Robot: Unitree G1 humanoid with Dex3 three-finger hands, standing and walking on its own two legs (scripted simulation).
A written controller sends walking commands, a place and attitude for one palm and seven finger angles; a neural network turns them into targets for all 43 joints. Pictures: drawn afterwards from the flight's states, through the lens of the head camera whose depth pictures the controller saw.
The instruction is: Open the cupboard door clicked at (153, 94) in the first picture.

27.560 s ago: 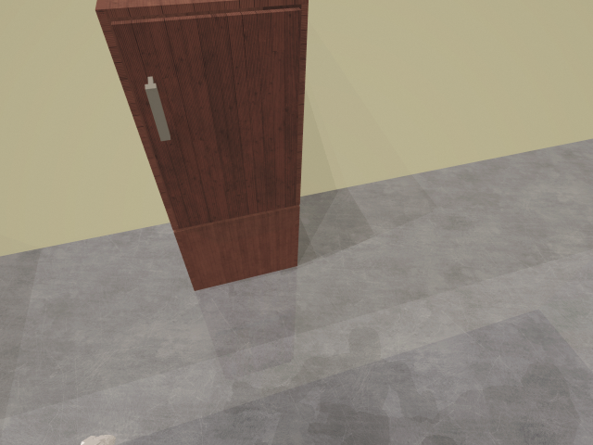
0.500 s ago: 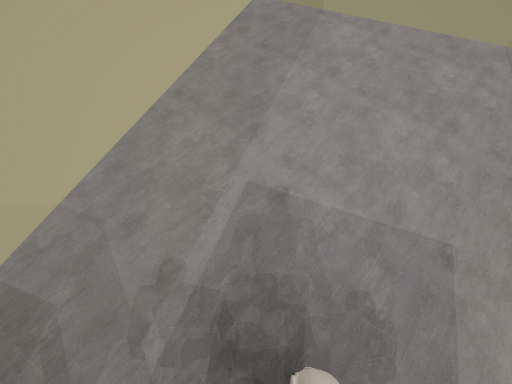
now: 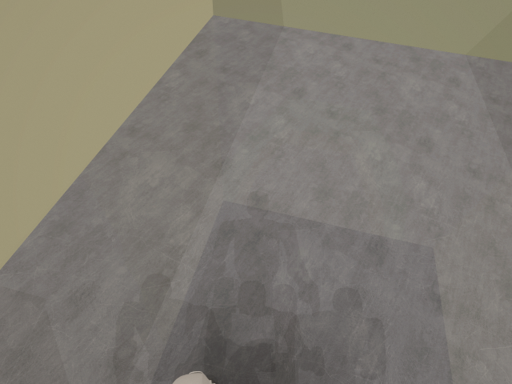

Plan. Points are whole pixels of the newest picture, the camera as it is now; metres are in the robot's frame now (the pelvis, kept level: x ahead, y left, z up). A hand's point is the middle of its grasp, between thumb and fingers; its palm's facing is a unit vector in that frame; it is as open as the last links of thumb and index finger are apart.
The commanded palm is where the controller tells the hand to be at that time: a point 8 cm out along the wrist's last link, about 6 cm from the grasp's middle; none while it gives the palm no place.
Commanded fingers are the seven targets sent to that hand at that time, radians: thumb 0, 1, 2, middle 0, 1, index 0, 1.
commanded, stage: walk to a spot facing it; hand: left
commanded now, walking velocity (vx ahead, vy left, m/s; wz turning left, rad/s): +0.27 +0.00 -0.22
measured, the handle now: out of the picture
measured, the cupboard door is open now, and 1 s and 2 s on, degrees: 50 50 50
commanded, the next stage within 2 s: turn to face it in 0.04 s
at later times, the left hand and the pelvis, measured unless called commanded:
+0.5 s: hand (180, 318) +0.26 +0.16 -0.16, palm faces +0.16 -0.97 -0.20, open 7.2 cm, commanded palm none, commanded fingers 0.00 0.90 0.90 -0.20 -0.30 -0.20 -0.30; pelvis +0.19 -0.03 +0.00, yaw +8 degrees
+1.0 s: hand (193, 330) +0.23 +0.13 -0.15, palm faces +0.43 -0.86 -0.28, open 7.3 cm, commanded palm none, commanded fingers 0.00 0.90 0.90 -0.20 -0.30 -0.20 -0.30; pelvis +0.26 -0.08 +0.01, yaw +26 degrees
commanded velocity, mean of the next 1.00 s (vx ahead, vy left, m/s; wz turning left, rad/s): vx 0.02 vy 0.00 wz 0.49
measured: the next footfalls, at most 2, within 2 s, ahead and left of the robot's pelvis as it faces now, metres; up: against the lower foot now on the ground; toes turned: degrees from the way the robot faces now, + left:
left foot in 0.02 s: +0.15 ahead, +0.14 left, +0.00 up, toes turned +8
right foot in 0.30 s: +0.22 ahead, -0.15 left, +0.00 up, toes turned -8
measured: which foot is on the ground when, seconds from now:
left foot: up 0.00-0.00, down 0.02-0.30, up 0.32-0.54, down 0.56-0.80, up 0.82-1.00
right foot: down 0.00-0.02, up 0.04-0.28, down 0.30-0.56, up 0.58-0.80, down 0.82-1.00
